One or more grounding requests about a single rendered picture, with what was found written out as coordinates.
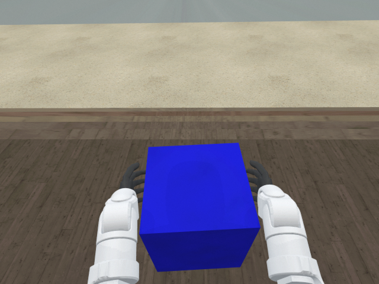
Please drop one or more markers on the left robot forearm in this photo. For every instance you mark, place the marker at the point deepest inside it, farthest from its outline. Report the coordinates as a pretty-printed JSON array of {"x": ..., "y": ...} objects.
[{"x": 115, "y": 256}]

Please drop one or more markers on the carton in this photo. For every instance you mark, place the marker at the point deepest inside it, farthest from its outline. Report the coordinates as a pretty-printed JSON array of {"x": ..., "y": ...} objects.
[{"x": 198, "y": 210}]

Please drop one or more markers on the right robot forearm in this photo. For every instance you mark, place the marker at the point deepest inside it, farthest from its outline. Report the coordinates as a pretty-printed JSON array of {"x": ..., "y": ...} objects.
[{"x": 290, "y": 260}]

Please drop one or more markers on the left robot hand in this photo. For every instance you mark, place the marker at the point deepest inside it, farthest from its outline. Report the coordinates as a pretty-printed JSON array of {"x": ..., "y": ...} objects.
[{"x": 129, "y": 176}]

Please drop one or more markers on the right robot hand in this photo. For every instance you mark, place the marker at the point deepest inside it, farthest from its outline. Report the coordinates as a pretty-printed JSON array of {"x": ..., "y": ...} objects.
[{"x": 262, "y": 177}]

